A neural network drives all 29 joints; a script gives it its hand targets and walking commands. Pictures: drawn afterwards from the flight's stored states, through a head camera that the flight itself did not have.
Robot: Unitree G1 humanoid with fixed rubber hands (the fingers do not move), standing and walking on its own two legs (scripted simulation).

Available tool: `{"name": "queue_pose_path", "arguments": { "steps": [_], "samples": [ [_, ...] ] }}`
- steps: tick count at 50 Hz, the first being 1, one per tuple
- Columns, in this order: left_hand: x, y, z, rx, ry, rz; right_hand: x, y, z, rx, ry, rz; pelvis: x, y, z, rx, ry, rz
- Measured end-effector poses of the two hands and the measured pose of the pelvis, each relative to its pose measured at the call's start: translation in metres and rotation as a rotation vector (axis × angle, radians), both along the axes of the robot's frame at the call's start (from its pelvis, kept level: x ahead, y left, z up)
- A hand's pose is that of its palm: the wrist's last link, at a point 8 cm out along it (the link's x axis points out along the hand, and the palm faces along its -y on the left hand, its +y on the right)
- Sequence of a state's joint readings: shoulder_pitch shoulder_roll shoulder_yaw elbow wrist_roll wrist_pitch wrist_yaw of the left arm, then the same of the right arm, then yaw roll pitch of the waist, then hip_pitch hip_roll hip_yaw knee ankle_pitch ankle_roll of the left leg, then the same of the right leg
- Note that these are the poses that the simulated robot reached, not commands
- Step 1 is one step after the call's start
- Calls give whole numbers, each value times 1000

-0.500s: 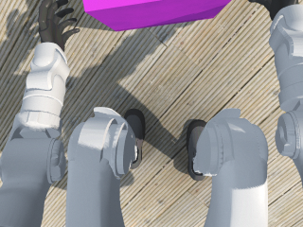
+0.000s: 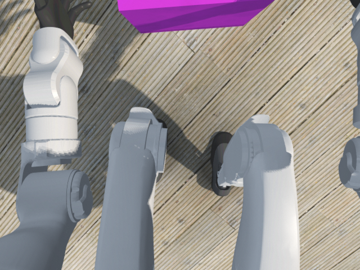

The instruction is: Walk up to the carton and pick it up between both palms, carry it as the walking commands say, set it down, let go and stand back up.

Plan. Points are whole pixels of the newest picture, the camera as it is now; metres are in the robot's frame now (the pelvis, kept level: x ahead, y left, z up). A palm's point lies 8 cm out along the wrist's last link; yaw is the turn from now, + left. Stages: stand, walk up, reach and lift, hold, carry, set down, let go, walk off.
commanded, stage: set down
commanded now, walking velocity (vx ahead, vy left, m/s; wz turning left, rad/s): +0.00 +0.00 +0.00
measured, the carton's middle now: out of the picture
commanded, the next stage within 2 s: let go in 0.94 s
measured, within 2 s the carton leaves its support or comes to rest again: neither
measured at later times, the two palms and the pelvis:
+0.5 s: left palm out of the picture +0.46 +0.24 +0.03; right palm out of the picture +0.54 -0.21 +0.04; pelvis -0.01 -0.01 +0.15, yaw +0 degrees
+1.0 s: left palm out of the picture +0.46 +0.25 +0.13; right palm out of the picture +0.53 -0.22 +0.13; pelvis +0.01 +0.00 +0.24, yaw +0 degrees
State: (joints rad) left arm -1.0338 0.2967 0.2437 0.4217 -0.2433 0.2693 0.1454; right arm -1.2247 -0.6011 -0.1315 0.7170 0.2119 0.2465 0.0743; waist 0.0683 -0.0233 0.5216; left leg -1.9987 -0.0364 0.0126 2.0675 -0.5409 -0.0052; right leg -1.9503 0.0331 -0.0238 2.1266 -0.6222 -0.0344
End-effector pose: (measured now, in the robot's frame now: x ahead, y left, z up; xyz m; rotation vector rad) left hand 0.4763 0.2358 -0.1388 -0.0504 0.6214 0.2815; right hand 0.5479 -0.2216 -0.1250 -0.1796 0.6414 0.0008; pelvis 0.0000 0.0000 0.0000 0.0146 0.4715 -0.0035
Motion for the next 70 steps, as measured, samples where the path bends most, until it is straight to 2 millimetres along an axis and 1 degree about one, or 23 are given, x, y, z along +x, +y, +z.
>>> {"name": "queue_pose_path", "arguments": {
  "steps": [4,8,10,14,17,21,23,25,29,31,33,35,42,47,50,53,56,58,61,63,66,70],
  "samples": [
    [-7,-4,14,-11,16,7,-12,2,7,8,43,3,-6,-1,20,2,12,0],
    [-12,-3,39,13,31,6,-17,8,25,29,48,11,-10,-2,40,-5,15,-2],
    [-11,1,59,35,20,12,-15,10,42,35,32,14,-12,-3,49,-4,7,0],
    [-4,10,107,62,-23,2,-5,12,86,43,-30,23,-15,-5,68,-2,-21,2],
    [-2,16,131,65,9,0,-1,9,112,33,-7,17,-16,-7,88,5,-30,2],
    [-10,15,146,26,81,-1,-6,7,135,19,50,15,-12,-8,120,6,-5,1],
    [-14,11,156,6,84,3,-8,7,147,12,64,21,-10,-8,137,5,-2,-2],
    [-13,8,169,2,62,5,-6,8,161,15,54,19,-7,-8,152,4,-3,-4],
    [-4,11,195,18,23,21,7,8,188,31,20,9,-1,-8,170,-1,1,-4],
    [1,14,206,26,10,19,12,9,198,24,14,12,1,-7,179,0,-2,-3],
    [4,14,214,33,6,4,15,12,207,17,12,21,4,-7,187,0,-11,-1],
    [2,14,218,30,14,-3,13,14,212,10,13,31,7,-6,196,-2,-19,-2],
    [-10,14,234,40,43,-24,0,13,221,15,35,15,13,-1,220,-19,-39,1],
    [-13,13,261,61,12,-43,-7,8,243,9,3,-5,13,3,231,-22,-69,4],
    [-17,14,270,70,46,-52,-14,5,255,-4,31,-13,11,4,240,-14,-93,3],
    [-29,16,273,70,107,-76,-30,3,262,-32,83,-10,13,4,250,-9,-85,2],
    [-53,14,278,82,158,-139,-57,6,271,-56,112,13,20,5,263,-10,-102,0],
    [-70,16,282,85,204,-168,-77,10,276,-64,147,9,28,5,267,-11,-81,-1],
    [-85,22,302,97,215,-197,-99,15,290,-62,170,-19,41,7,274,-18,-59,6],
    [-89,25,323,115,195,-215,-108,20,305,-57,156,-21,52,9,281,-25,-58,12],
    [-89,28,350,123,164,-223,-112,23,325,-43,140,-36,67,12,289,-34,-70,14],
    [-94,30,371,126,157,-210,-115,21,346,-45,131,-28,87,17,303,-29,-104,13]
  ]
}}
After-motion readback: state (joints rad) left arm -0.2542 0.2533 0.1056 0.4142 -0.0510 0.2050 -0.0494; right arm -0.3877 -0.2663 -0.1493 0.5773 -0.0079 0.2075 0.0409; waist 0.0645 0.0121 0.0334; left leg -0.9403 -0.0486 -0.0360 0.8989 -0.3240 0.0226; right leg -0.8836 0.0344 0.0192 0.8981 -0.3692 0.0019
